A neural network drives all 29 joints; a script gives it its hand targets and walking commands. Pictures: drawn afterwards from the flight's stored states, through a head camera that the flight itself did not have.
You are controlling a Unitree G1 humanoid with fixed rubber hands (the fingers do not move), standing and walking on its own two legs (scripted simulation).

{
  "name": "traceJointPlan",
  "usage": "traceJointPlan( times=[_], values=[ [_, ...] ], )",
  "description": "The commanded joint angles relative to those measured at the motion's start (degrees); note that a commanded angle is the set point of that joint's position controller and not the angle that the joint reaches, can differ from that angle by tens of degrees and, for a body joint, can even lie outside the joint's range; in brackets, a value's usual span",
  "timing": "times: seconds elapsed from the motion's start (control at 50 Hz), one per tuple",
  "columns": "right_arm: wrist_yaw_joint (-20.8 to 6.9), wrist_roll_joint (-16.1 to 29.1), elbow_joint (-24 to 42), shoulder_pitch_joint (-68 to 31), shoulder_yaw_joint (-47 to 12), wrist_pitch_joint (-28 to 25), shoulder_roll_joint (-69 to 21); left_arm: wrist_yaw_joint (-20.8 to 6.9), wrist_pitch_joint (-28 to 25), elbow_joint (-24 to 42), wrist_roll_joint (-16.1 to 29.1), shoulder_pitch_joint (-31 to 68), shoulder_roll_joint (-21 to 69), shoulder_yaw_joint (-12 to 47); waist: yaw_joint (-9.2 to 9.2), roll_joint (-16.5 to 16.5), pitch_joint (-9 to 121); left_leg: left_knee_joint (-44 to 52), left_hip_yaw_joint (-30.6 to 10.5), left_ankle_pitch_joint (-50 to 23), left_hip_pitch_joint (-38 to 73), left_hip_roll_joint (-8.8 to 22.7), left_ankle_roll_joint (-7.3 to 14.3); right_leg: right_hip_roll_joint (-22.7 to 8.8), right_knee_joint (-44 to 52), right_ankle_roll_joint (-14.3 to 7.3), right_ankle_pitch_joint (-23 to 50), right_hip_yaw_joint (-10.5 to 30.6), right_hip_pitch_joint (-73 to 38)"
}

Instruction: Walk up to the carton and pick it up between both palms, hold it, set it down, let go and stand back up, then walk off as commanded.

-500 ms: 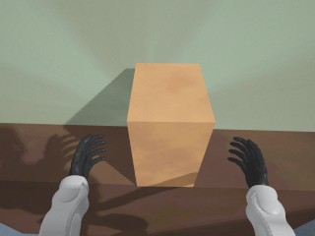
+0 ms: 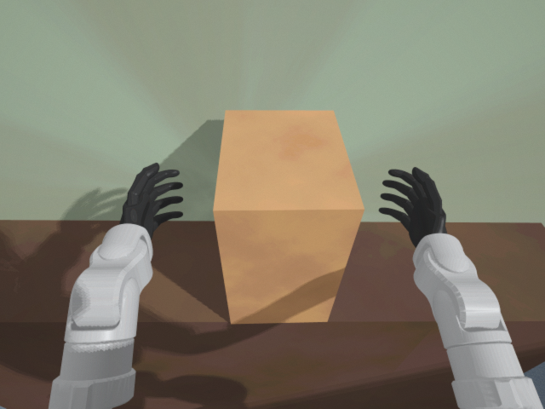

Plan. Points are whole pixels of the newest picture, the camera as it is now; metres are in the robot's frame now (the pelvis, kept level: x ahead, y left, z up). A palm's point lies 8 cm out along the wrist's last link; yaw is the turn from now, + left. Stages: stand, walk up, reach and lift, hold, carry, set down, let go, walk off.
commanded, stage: reach and lift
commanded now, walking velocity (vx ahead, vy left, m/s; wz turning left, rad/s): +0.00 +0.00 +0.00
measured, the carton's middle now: (279, 222) +0.39 -0.01 +0.06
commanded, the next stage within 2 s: none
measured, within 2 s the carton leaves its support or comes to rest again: neither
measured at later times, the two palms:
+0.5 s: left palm (148, 158) +0.38 +0.17 +0.20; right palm (428, 164) +0.38 -0.21 +0.20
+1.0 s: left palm (158, 114) +0.42 +0.15 +0.25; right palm (420, 131) +0.41 -0.19 +0.23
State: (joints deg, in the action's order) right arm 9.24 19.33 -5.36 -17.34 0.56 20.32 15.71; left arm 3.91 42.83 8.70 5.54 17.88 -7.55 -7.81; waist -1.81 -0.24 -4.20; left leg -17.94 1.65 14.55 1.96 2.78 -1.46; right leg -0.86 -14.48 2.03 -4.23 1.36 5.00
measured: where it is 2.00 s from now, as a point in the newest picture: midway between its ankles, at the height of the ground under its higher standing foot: outside the picture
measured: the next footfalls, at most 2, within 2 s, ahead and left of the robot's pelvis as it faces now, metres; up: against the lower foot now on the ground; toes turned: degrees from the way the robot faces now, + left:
none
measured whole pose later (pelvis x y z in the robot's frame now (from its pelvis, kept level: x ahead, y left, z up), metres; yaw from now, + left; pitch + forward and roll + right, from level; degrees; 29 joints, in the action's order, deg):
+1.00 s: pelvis -0.02 -0.01 +0.00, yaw +2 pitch +0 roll -1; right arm 8.8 21.6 -55.4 -63.0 1.1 22.9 17.6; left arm 7.6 33.3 -52.2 12.1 66.9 -16.0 -2.2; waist -3.0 -0.7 2.7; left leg -22.9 -0.8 14.3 -8.6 2.5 -1.9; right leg -1.0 -17.1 1.5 -3.5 -0.1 13.6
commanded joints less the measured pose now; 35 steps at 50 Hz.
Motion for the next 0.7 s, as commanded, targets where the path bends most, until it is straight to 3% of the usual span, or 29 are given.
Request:
traceJointPlan(
  times=[0.0,0.02,0.12,0.14,0.16,0.18,0.2,0.24,0.28,0.3,0.32,0.34,0.38,0.4,0.44,0.48,0.5,0.54,0.56,0.62,0.64,0.66,0.68],
  values=[
    [0.0,0.9,4.4,-20.1,3.5,-1.0,7.5,0.4,-0.2,7.0,0.2,19.5,-4.4,-0.7,-0.68,-1.2,15.4,2.9,3.0,-12.8,-11.0,-4.4,-1.6,5.7,-2.0,-2.2,7.5,-2.0,-13.7],
    [-0.4,1.3,3.5,-21.3,3.2,-0.6,7.9,0.7,0.3,5.9,0.2,19.6,-4.7,-0.2,-0.71,-2.0,16.2,2.6,2.9,-14.6,-10.5,-4.4,-1.6,5.6,-2.3,-2.4,8.6,-2.2,-13.4],
    [-0.7,2.1,0.2,-28.7,2.8,-0.2,9.9,1.1,1.3,2.5,0.5,25.2,-6.0,-1.1,-0.17,0.1,19.2,1.7,3.2,-15.7,-9.9,-4.4,-1.3,6.1,-3.0,-1.9,10.1,-2.5,-12.8],
    [-0.8,1.5,-1.2,-29.5,3.3,-0.1,10.0,1.0,1.2,1.6,0.1,26.7,-6.5,-0.9,-0.99,0.6,19.9,1.4,2.9,-15.4,-9.7,-4.2,-1.3,6.1,-3.3,-1.9,10.3,-2.5,-13.0],
    [-0.8,2.3,-3.0,-30.0,1.9,0.2,9.4,1.1,1.0,-0.3,0.3,27.0,-6.9,-1.2,-0.26,0.6,19.8,1.4,2.8,-15.3,-9.7,-4.3,-1.1,5.9,-3.4,-1.8,10.8,-2.3,-13.4],
    [-0.9,2.4,-2.7,-31.7,2.6,0.2,9.3,1.0,0.9,1.3,0.4,30.2,-7.4,-0.6,-1.04,0.1,21.4,1.1,3.0,-15.9,-9.4,-4.3,-1.3,5.9,-3.6,-1.6,10.9,-2.4,-13.9],
    [-0.8,2.8,-2.6,-32.0,1.7,0.0,9.6,0.9,1.4,-0.8,0.2,28.9,-8.1,-1.7,-0.30,0.7,21.3,0.9,2.9,-17.1,-9.3,-4.5,-0.9,5.9,-3.6,-1.6,13.4,-2.2,-14.2],
    [-0.7,3.4,-5.4,-33.4,2.2,0.4,9.7,1.1,1.3,0.0,0.0,31.1,-8.0,-1.6,-0.55,-0.6,22.4,0.7,3.0,-17.7,-8.3,-4.5,-1.4,6.1,-3.7,-1.7,13.8,-2.3,-14.2],
    [-0.6,3.3,-7.8,-37.0,1.9,0.8,10.3,0.7,1.8,-4.2,-0.2,34.6,-8.6,-1.1,-1.23,-1.0,20.9,1.1,3.1,-14.2,-10.4,-4.3,-1.3,5.9,-3.5,-1.7,10.7,-2.5,-13.1],
    [-0.5,3.1,-5.7,-38.4,2.0,0.4,10.9,0.9,1.4,-3.9,0.1,34.9,-9.5,-2.2,-0.16,0.5,23.0,1.1,3.1,-14.9,-9.6,-4.4,-0.9,5.6,-3.6,-1.4,11.9,-2.8,-14.1],
    [-0.6,3.6,-7.0,-39.2,2.3,0.7,10.6,0.9,1.4,-5.3,0.9,35.2,-8.7,-1.6,-1.50,0.7,23.3,0.8,2.6,-14.8,-9.8,-4.4,-0.9,5.8,-3.7,-1.4,11.8,-2.8,-14.0],
    [-0.4,3.2,-8.7,-39.8,2.0,0.9,9.9,0.8,1.0,-6.4,0.9,37.6,-9.9,-1.1,-1.66,0.9,22.7,0.6,2.8,-15.1,-9.8,-4.5,-0.9,5.6,-3.7,-1.4,12.8,-2.6,-13.9],
    [-0.2,4.2,-9.5,-43.7,1.5,1.4,9.9,1.1,0.8,-9.6,0.6,41.2,-11.0,-1.9,-0.25,-0.2,24.9,1.0,3.4,-13.3,-10.6,-4.9,-0.7,5.2,-4.2,-0.9,12.1,-2.1,-14.3],
    [-0.1,2.9,-11.9,-43.7,1.4,1.4,10.0,0.8,0.9,-12.6,0.3,40.9,-10.9,-1.8,-0.86,0.5,23.2,1.1,3.4,-13.9,-11.1,-4.8,-0.8,5.2,-4.1,-0.8,12.8,-2.3,-13.8],
    [0.3,3.8,-12.0,-46.3,1.5,1.5,10.1,0.9,0.2,-11.5,0.8,43.9,-12.7,-2.7,-0.77,0.9,25.0,0.9,3.0,-14.4,-11.0,-5.0,-0.7,5.0,-4.3,-0.7,14.5,-2.1,-14.7],
    [0.3,4.5,-15.0,-47.0,1.1,2.0,10.8,0.7,0.0,-14.9,1.3,45.6,-11.8,-1.1,-1.27,0.3,25.4,0.6,2.8,-14.7,-10.8,-4.8,-1.0,5.2,-4.5,-0.6,14.8,-2.4,-14.8],
    [0.2,3.8,-18.4,-49.5,2.3,2.4,10.8,0.8,-0.3,-17.4,1.5,48.1,-12.5,-1.3,-1.55,-0.3,23.7,1.2,2.5,-11.8,-11.5,-4.5,-1.1,5.3,-3.9,-1.0,10.7,-2.7,-13.0],
    [0.1,4.3,-18.6,-51.0,0.9,2.2,9.2,1.2,-0.8,-19.2,1.8,49.1,-12.9,-1.2,-0.52,0.2,25.2,0.8,2.9,-12.4,-11.3,-4.6,-0.9,5.1,-3.9,-1.0,11.4,-2.2,-13.5],
    [0.1,4.5,-19.6,-53.7,1.8,2.4,10.0,1.4,-1.0,-20.1,2.1,52.1,-13.0,-0.6,-0.84,-1.1,25.5,0.8,2.7,-11.4,-11.9,-4.4,-1.1,5.2,-4.1,-1.5,10.0,-2.3,-12.6],
    [-0.1,3.5,-22.4,-57.2,2.6,1.9,11.0,2.1,-1.7,-24.7,3.2,54.8,-12.3,0.8,-1.41,-0.1,26.6,0.2,2.1,-11.7,-11.9,-4.0,-1.6,5.6,-4.0,-1.4,9.4,-2.9,-11.9],
    [-0.4,4.3,-23.7,-60.8,2.1,2.2,10.9,2.5,-2.2,-26.6,3.4,59.0,-13.8,0.5,-0.50,0.3,25.9,0.7,1.9,-10.0,-12.8,-3.9,-1.3,5.3,-3.9,-1.4,7.9,-3.0,-11.2],
    [-0.4,4.4,-27.2,-61.1,1.5,2.6,10.1,2.4,-2.5,-29.6,3.6,60.1,-14.3,0.5,-0.87,0.3,25.3,0.4,1.9,-8.2,-14.2,-4.1,-1.2,5.1,-3.8,-1.5,7.1,-2.4,-11.4],
    [-0.1,4.7,-26.3,-60.6,1.2,2.4,9.0,2.3,-3.0,-29.5,3.4,59.5,-14.4,0.8,-0.57,-0.5,27.1,0.5,2.1,-10.4,-12.6,-4.1,-1.0,4.6,-3.9,-1.3,10.1,-2.2,-12.9]
  ],
)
